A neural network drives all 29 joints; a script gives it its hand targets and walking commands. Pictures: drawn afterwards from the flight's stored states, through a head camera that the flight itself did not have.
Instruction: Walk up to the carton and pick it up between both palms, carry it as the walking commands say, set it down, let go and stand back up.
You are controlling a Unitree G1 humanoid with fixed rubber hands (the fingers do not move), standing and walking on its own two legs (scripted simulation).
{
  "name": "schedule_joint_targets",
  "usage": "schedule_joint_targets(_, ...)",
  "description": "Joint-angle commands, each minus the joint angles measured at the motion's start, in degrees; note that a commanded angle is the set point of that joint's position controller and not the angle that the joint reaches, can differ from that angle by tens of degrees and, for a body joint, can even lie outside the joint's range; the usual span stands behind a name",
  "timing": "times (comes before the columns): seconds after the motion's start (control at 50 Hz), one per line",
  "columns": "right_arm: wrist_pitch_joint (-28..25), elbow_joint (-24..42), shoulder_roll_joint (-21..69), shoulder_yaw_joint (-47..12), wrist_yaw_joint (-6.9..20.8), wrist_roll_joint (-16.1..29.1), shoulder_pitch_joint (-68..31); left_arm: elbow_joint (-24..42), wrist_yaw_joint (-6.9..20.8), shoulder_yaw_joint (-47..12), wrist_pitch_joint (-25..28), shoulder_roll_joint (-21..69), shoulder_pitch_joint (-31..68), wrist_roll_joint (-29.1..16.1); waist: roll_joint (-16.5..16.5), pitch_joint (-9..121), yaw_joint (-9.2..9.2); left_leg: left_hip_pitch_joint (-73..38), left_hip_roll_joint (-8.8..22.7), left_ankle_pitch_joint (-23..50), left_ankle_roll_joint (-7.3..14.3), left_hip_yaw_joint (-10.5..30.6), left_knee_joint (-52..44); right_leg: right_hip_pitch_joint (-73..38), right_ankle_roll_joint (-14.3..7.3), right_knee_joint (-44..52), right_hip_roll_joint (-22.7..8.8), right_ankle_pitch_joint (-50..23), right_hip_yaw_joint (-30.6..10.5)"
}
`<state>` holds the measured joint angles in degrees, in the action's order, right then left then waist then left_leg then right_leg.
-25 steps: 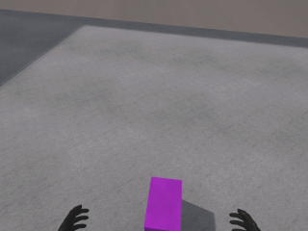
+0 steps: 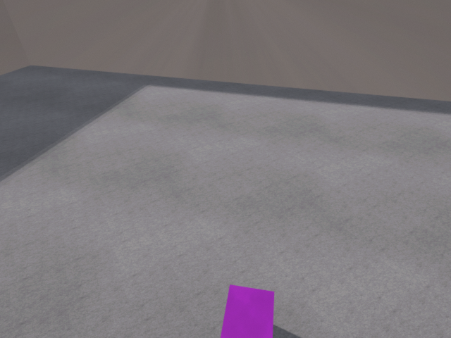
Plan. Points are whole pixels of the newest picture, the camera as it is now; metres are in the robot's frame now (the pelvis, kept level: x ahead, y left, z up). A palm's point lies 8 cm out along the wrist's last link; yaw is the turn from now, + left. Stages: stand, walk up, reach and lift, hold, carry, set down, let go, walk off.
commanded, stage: stand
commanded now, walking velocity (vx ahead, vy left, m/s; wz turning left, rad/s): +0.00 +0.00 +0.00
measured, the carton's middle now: (247, 337) +0.43 -0.05 -0.65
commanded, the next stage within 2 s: none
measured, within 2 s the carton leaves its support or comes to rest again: neither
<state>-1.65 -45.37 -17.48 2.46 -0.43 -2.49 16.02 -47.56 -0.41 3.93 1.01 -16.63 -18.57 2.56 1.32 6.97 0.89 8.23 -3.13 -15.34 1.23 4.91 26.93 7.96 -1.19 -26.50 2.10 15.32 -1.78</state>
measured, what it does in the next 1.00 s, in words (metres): stands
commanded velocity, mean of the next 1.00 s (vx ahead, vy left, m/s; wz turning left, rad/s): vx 0.00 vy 0.00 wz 0.00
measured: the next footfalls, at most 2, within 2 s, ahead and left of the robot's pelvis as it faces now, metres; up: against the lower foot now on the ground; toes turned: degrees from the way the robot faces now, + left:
none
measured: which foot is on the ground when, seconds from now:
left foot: down 0.00-1.00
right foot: down 0.00-1.00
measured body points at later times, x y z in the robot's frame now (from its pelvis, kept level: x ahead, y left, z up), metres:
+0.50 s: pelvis -0.03 +0.00 +0.00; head -0.08 -0.01 +0.45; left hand +0.02 +0.29 -0.12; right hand +0.04 -0.30 -0.12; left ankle -0.01 +0.11 -0.74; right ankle -0.01 -0.11 -0.74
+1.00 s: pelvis -0.04 +0.00 +0.00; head -0.07 -0.01 +0.45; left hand +0.03 +0.29 -0.12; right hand +0.04 -0.30 -0.12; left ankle -0.01 +0.11 -0.74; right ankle -0.01 -0.11 -0.74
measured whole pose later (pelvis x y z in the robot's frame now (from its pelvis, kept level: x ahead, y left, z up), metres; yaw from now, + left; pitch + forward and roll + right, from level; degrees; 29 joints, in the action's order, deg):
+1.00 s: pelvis -0.04 +0.00 +0.00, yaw -1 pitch -3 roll +0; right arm -2.3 -58.5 -19.9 0.3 -0.2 -0.8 12.9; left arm -60.3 0.1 0.9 1.8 -18.7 -13.2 1.3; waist 0.7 2.0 0.6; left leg 9.3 -2.4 -10.4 0.4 4.8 23.2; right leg 9.4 -1.4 -23.0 2.6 10.2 -2.5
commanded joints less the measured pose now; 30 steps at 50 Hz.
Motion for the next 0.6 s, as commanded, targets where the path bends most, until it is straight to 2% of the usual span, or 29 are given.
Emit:
schedule_joint_targets(0.0, -2.07, 4.02, -10.89, 2.4, -0.09, 0.17, -5.29, 4.5, -0.08, 2.23, 2.1, -11.33, 5.13, -0.07, -2.73, -9.79, -0.48, 4.59, 6.31, -0.75, 1.48, 6.91, -6.73, 7.1, -0.51, 8.23, -6.03, -0.23, -7.84)
schedule_joint_targets(0.06, -2.07, 2.3, -10.51, 2.15, 0.03, 0.24, -4.79, 2.68, -0.02, 1.74, 2.3, -11.35, 3.97, -0.21, -1.28, -9.37, -0.61, 4.15, 6.65, -2.24, 1.6, 6.81, -6.83, 7.72, -0.6, 8.9, -6.39, 1.49, -8.69)
schedule_joint_targets(0.1, -2.15, 1.38, -9.99, 1.78, 0.1, 0.24, -3.81, 2.16, -0.04, 1.49, 2.27, -11.63, 4.52, -0.19, -2.24, -10.2, -0.86, 4.52, 6.38, -2.31, 1.48, 6.85, -6.76, 8.41, -0.91, 8.89, -6.64, 3.71, -9.11)
schedule_joint_targets(0.14, -2.04, 0.57, -11.48, 1.89, -0.02, 0.11, -4.44, 1.08, 0.03, 1.34, 2.42, -11.9, 3.42, -0.27, -0.71, -10.38, 0.03, 6.21, 6.76, -3.89, 1.66, 7.79, -7.74, 7.49, -0.86, 7.99, -6.38, 3.28, -8.89)
schedule_joint_targets(0.18, -2.08, -0.01, -11.91, 2.03, -0.05, 0.39, -4.44, 0.36, 0.12, 1.14, 2.38, -12.12, 3.1, -0.17, -0.16, -10.44, -0.08, 6.52, 6.83, -5.38, 1.69, 7.97, -7.69, 8.03, -1.08, 8.55, -6.57, 4.7, -9.42)
schedule_joint_targets(0.2, -2.19, -0.63, -11.33, 1.61, 0.12, 0.41, -4.54, 0.13, 0.09, 1.09, 2.31, -12.09, 3.72, -0.21, -2.43, -10.5, 0.04, 7.2, 7.19, -5.67, 1.73, 8.53, -8.11, 7.64, -1.07, 7.98, -6.27, 4.6, -9.01)
schedule_joint_targets(0.24, -2.26, -1.48, -11.47, 1.63, -0.04, 0.63, -3.81, -0.61, 0.15, 1.1, 2.35, -12.94, 2.89, -0.44, -1.82, -11.01, 0.02, 6.32, 6.97, -4.37, 1.78, 8.02, -7.39, 8.5, -1.42, 8.83, -7.02, 5.41, -10.24)
schedule_joint_targets(0.28, -2.39, -2.23, -11.15, 1.22, -0.02, 0.65, -3.79, -1.43, 0.04, 0.72, 2.25, -12.34, 2.84, -0.42, -0.15, -10.29, -0.24, 6.43, 7.27, -4.77, 1.9, 8.46, -8.01, 7.85, -1.23, 8.09, -6.65, 3.68, -9.43)
schedule_joint_targets(0.3, -2.39, -2.62, -11.39, 1.21, -0.06, 0.68, -3.98, -1.78, 0.0, 1.03, 2.28, -13.21, 2.8, -0.41, -0.65, -10.51, 0.31, 7.0, 7.33, -4.08, 1.87, 8.44, -8.06, 7.15, -1.26, 7.72, -6.57, 3.35, -9.32)
schedule_joint_targets(0.36, -2.26, -3.46, -12.01, 1.28, -0.01, 1.07, -4.28, -2.72, 0.18, 0.38, 2.44, -12.99, 3.2, -0.58, -1.78, -9.81, 0.27, 5.77, 7.2, -2.33, 1.82, 7.81, -7.35, 7.49, -1.42, 8.48, -7.11, 3.5, -10.21)
schedule_joint_targets(0.38, -2.36, -4.02, -12.31, 1.3, 0.0, 1.14, -3.04, -3.31, 0.14, 0.38, 2.33, -12.84, 2.85, -0.39, -1.47, -10.25, -0.26, 5.84, 7.08, -2.56, 1.6, 7.74, -7.4, 7.57, -1.43, 8.37, -7.05, 3.89, -9.95)
schedule_joint_targets(0.48, -2.27, -5.16, -13.31, 1.09, -0.17, 1.16, -3.96, -4.73, 0.15, -0.12, 1.98, -12.83, 2.91, -0.8, -0.49, -10.59, 0.36, 5.93, 7.57, -2.73, 1.76, 8.19, -8.1, 7.17, -1.46, 8.15, -6.85, 1.11, -9.45)
schedule_joint_targets(0.5, -2.2, -5.1, -12.73, 0.89, -0.1, 1.34, -4.27, -4.98, 0.08, -0.05, 2.05, -13.24, 3.87, -0.75, -1.56, -10.54, -0.18, 6.18, 7.63, -2.84, 1.8, 8.46, -8.42, 7.03, -1.48, 7.88, -6.66, 1.34, -9.26)
schedule_joint_targets(0.54, -2.22, -5.8, -12.87, 0.76, -0.14, 1.3, -4.02, -5.46, 0.06, -0.13, 2.01, -13.33, 3.99, -0.84, -0.7, -10.03, 0.06, 5.19, 7.79, -2.6, 1.7, 8.16, -8.28, 7.16, -1.39, 8.15, -6.78, 1.69, -9.34)
schedule_joint_targets(0.58, -2.08, -5.99, -13.04, 0.9, -0.1, 1.51, -4.64, -5.69, 0.12, -0.24, 1.85, -13.74, 5.06, -0.71, -2.33, -10.33, -0.48, 4.67, 7.82, -2.64, 1.7, 8.32, -8.67, 7.81, -1.34, 8.62, -6.82, 2.43, -9.38)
